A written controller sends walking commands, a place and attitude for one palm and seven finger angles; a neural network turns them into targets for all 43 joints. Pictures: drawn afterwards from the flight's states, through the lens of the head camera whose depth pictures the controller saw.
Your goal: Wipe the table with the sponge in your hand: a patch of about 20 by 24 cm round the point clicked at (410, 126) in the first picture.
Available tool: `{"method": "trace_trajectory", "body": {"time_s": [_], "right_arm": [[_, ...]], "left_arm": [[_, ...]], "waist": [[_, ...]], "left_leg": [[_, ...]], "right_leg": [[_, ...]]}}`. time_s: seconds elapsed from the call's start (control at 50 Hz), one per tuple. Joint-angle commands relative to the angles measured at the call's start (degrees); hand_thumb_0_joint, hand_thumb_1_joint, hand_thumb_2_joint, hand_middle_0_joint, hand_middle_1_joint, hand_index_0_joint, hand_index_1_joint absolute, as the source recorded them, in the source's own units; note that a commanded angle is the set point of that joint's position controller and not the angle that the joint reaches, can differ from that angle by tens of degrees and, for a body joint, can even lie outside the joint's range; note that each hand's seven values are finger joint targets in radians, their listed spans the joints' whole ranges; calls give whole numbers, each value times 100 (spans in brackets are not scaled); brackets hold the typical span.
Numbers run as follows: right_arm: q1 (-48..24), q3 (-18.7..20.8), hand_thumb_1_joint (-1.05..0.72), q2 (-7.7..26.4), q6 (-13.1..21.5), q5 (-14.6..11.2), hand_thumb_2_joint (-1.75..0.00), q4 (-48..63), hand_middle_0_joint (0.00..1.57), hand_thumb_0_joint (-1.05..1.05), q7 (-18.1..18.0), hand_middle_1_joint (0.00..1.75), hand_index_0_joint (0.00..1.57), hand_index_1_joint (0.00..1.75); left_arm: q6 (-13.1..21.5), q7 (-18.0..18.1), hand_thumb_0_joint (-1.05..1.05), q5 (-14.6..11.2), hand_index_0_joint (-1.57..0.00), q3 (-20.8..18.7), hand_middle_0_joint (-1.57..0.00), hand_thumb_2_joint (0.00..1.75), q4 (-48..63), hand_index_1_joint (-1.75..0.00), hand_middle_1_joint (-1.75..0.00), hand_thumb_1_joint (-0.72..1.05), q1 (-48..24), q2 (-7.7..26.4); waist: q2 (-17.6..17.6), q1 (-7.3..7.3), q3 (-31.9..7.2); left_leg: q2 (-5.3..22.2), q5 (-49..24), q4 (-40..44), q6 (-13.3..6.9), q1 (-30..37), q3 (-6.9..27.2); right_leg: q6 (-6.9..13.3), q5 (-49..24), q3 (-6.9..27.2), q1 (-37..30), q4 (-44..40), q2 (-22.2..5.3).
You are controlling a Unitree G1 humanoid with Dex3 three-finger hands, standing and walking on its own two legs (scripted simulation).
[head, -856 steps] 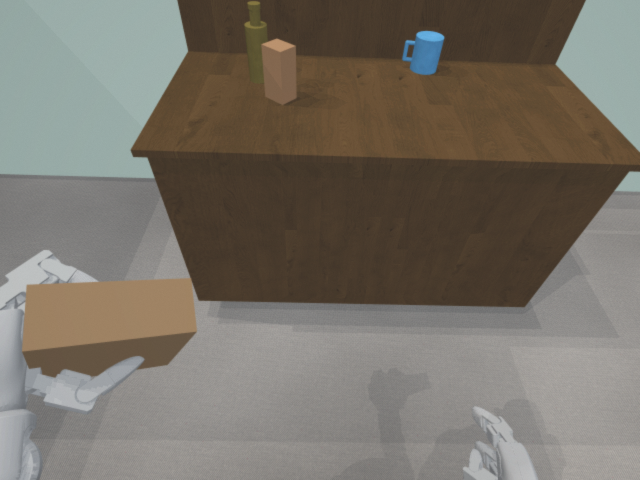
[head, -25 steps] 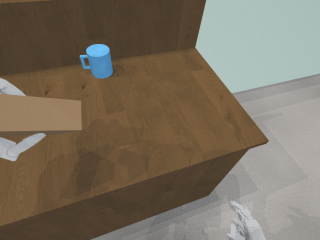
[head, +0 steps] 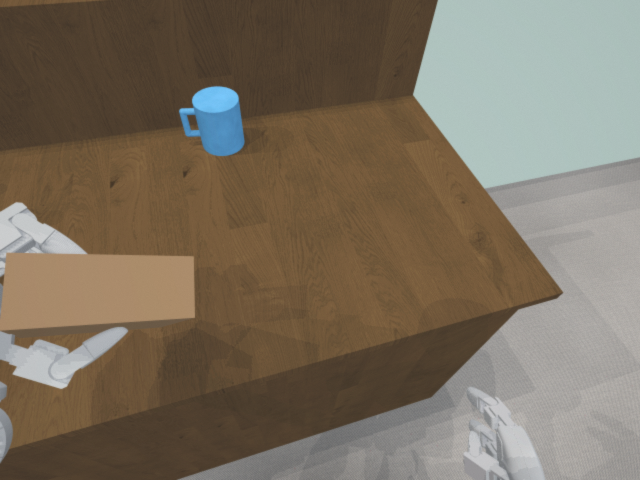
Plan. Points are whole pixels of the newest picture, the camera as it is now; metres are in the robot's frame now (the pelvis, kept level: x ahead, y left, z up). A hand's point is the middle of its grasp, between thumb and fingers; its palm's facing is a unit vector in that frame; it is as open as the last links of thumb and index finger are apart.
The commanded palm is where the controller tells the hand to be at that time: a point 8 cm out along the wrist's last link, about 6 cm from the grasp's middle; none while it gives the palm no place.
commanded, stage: come to a stop and stand still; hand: left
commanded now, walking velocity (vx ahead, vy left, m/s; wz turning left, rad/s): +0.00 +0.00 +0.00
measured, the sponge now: (128, 298) +0.24 +0.21 +0.15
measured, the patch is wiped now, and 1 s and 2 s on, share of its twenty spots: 0.00 0.00 0.00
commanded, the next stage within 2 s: look again from close up in 0.70 s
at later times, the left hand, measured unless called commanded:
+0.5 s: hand (44, 363) +0.17 +0.24 +0.16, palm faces +0.36 -0.87 -0.35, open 9.5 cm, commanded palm +0.11 +0.27 +0.18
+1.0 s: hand (43, 347) +0.18 +0.25 +0.16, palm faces +0.35 -0.87 -0.34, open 9.5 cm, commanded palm +0.13 +0.29 +0.18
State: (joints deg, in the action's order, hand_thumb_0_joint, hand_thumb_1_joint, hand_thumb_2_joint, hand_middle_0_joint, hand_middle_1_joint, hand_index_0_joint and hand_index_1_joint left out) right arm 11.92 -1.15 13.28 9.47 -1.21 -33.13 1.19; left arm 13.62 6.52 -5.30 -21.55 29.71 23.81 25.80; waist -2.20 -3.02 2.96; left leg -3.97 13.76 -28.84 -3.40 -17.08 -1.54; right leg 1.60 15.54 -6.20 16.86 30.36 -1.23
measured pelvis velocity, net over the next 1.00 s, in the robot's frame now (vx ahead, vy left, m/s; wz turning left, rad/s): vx -0.04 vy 0.01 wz -0.02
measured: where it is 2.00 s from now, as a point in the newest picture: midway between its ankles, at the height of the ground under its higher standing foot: outside the picture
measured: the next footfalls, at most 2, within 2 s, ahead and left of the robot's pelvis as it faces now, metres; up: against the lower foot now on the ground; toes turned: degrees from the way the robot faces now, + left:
none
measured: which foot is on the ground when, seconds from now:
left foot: down 0.00-1.00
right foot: down 0.00-1.00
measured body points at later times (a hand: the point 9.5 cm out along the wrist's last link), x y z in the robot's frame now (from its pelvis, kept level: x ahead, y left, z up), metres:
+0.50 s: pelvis -0.04 -0.01 +0.00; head -0.03 +0.00 +0.45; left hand +0.15 +0.29 +0.18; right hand +0.12 -0.24 -0.07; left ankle +0.01 +0.08 -0.73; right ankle +0.00 -0.10 -0.73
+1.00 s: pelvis -0.04 +0.01 +0.01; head -0.03 +0.02 +0.46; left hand +0.16 +0.30 +0.18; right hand +0.15 -0.21 -0.06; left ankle +0.01 +0.08 -0.73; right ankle +0.00 -0.10 -0.73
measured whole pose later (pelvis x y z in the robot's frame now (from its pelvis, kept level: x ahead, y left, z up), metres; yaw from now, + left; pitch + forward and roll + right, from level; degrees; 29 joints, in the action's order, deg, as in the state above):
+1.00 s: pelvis -0.04 +0.01 +0.01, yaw -1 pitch -1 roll -1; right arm 11.6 -2.8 12.4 9.5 -1.5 -32.5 -2.0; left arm 9.8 5.8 -4.8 -18.4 25.1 24.4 21.6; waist -0.9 -2.0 1.5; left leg -3.3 8.6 -23.6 -4.0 -14.3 -2.6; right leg 1.1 8.6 -5.1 13.7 23.2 -0.3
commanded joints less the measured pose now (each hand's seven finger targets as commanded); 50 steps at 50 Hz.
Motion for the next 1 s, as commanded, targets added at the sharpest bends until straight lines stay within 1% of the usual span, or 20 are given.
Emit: {"method": "trace_trajectory", "body": {"time_s": [0.0, 0.06, 0.08, 0.16, 0.18, 0.24, 0.26, 0.28, 0.36, 0.38, 0.46, 0.48, 0.54, 0.66, 0.68, 0.76, 0.86, 0.88, 0.96, 0.98], "right_arm": [[-5, 450, -90, 829, 163, -134, -90, 728, 20, 0, -129, 30, 20, 30], [-278, 418, -90, 802, 131, -188, -90, 800, 20, 0, -201, 30, 20, 30], [-203, 365, -90, 751, 115, -150, -90, 802, 20, 0, -206, 30, 20, 30], [-477, 332, -90, 775, 220, -196, -90, 893, 20, 0, -232, 30, 20, 30], [-420, 286, -90, 698, 236, -158, -90, 865, 20, 0, -232, 30, 20, 30], [-397, 289, -90, 714, 334, -152, -90, 829, 20, 0, -217, 30, 20, 30], [-486, 305, -90, 769, 345, -180, -90, 834, 20, 0, -236, 30, 20, 30], [-415, 263, -90, 708, 348, -137, -90, 783, 20, 0, -236, 30, 20, 30], [-416, 311, -90, 755, 394, -184, -90, 773, 20, 0, -260, 30, 20, 30], [-375, 278, -90, 692, 379, -154, -90, 747, 20, 0, -256, 30, 20, 30], [-424, 321, -90, 749, 437, -203, -90, 787, 20, 0, -280, 30, 20, 30], [-377, 295, -90, 729, 437, -168, -90, 788, 20, 0, -276, 30, 20, 30], [-366, 296, -90, 750, 495, -167, -90, 825, 20, 0, -288, 30, 20, 30], [-508, 262, -90, 788, 506, -149, -90, 838, 20, 0, -327, 30, 20, 30], [-471, 235, -90, 739, 484, -98, -90, 815, 20, 0, -333, 30, 20, 30], [-521, 248, -90, 741, 451, -122, -90, 841, 20, 0, -347, 30, 20, 30], [-576, 217, -90, 722, 359, -111, -90, 890, 20, 0, -354, 30, 20, 30], [-526, 186, -90, 712, 316, -57, -90, 877, 20, 0, -351, 30, 20, 30], [-626, 178, -90, 700, 251, -86, -90, 937, 20, 0, -394, 30, 20, 30], [-580, 153, -90, 695, 214, -28, -90, 917, 20, 0, -398, 30, 20, 30]], "left_arm": [[253, 60, 0, -206, -120, -714, -120, 130, 381, -160, -160, 10, -106, 833], [171, 32, 0, -268, -120, -784, -120, 130, 126, -160, -160, 10, -203, 911], [211, -8, 0, -286, -120, -513, -120, 130, 139, -160, -160, 10, -281, 647], [229, 8, 0, -255, -120, -517, -120, 130, 742, -160, -160, 10, -652, 931], [252, 4, 0, -259, -120, -349, -120, 130, 743, -160, -160, 10, -623, 729], [252, 29, 0, -241, -120, -351, -120, 130, 917, -160, -160, 10, -679, 805], [236, 82, 0, -215, -120, -581, -120, 130, 971, -160, -160, 10, -661, 1068], [254, 76, 0, -231, -120, -450, -120, 130, 907, -160, -160, 10, -592, 863], [207, 118, 0, -259, -120, -712, -120, 130, 654, -160, -160, 10, -313, 1060], [217, 100, 0, -291, -120, -560, -120, 130, 588, -160, -160, 10, -248, 852], [171, 99, 0, -297, -120, -583, -120, 130, 423, -160, -160, 10, -136, 872], [198, 74, 0, -293, -120, -365, -120, 130, 540, -160, -160, 10, -184, 654], [190, 62, 0, -241, -120, -328, -120, 130, 605, -160, -160, 10, -282, 666], [154, 133, 0, -84, -120, -460, -120, 130, 892, -160, -160, 10, -582, 900], [169, 115, 0, -65, -120, -325, -120, 130, 903, -160, -160, 10, -592, 694], [93, 119, 0, -56, -120, -539, -120, 130, 776, -160, -160, 10, -442, 838], [37, 64, 0, -35, -120, -416, -120, 130, 821, -160, -160, 10, -386, 668], [58, 34, 0, -20, -120, -220, -120, 130, 852, -160, -160, 10, -440, 445], [-46, 58, 0, 38, -120, -387, -120, 130, 784, -160, -160, 10, -476, 634], [-18, 25, 0, 49, -120, -192, -120, 130, 833, -160, -160, 10, -558, 401]], "waist": [[156, 126, -1131], [107, 132, -998], [103, 138, -957], [411, 141, -1080], [327, 135, -1040], [479, 151, -875], [621, 145, -899], [629, 151, -857], [582, 154, -819], [454, 151, -778], [329, 153, -748], [358, 160, -764], [297, 159, -702], [700, 166, -754], [656, 160, -781], [640, 158, -857], [744, 167, -885], [698, 165, -885], [632, 160, -816], [589, 160, -835]], "left_leg": [[876, -1854, 404, 528, 467, 891], [834, -1124, 599, 450, 522, 931], [838, -945, 642, 417, 433, 935], [793, -334, 675, 298, 554, 1019], [797, -208, 690, 248, 454, 1000], [759, 153, 625, 212, 291, 1054], [753, 228, 628, 212, 353, 1084], [769, 306, 672, 200, 248, 1091], [748, 293, 601, 221, 290, 1110], [758, 366, 646, 203, 250, 1096], [763, 380, 678, 190, 426, 1089], [788, 463, 751, 166, 358, 1081], [809, 556, 833, 142, 274, 1134], [931, 851, 1164, 158, 270, 1326], [971, 901, 1216, 132, 184, 1304], [935, 369, 1107, 223, 364, 1244], [996, 74, 1169, 299, 565, 1204], [1051, 153, 1254, 299, 485, 1222], [1072, 56, 1324, 374, 627, 1202], [1107, 139, 1356, 346, 530, 1181]], "right_leg": [[78, -1575, 919, -480, -552, -629], [65, -1138, 1038, -271, -769, -664], [40, -969, 921, -283, -831, -642], [58, -454, 1123, -249, -971, -663], [36, -380, 1041, -283, -1016, -656], [65, 11, 1199, -165, -1209, -726], [81, 142, 1232, -113, -1233, -724], [78, 189, 1139, -142, -1245, -712], [98, 351, 1185, -39, -1373, -769], [77, 422, 1121, -18, -1414, -742], [56, 622, 1146, 130, -1493, -732], [34, 595, 1060, 51, -1447, -687], [12, 620, 1102, 14, -1452, -641], [-10, 451, 1020, -166, -1187, -482], [-16, 305, 955, -278, -1138, -452], [22, -19, 996, -366, -1151, -486], [23, -247, 979, -379, -1110, -453], [8, -290, 896, -433, -1058, -406], [-3, -309, 953, -378, -1057, -398], [-18, -373, 884, -457, -1035, -362]]}}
